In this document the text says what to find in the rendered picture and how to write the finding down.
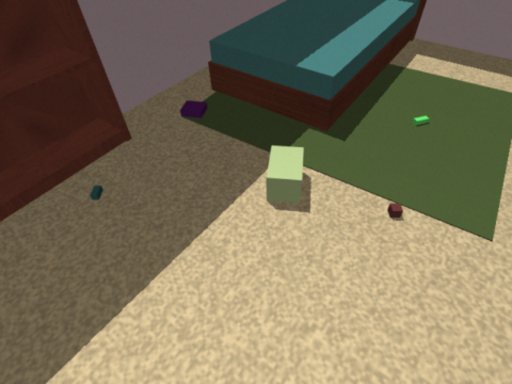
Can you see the bookshelf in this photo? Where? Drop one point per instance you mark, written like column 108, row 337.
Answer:
column 58, row 112

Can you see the bed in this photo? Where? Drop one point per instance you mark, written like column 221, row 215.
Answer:
column 310, row 59

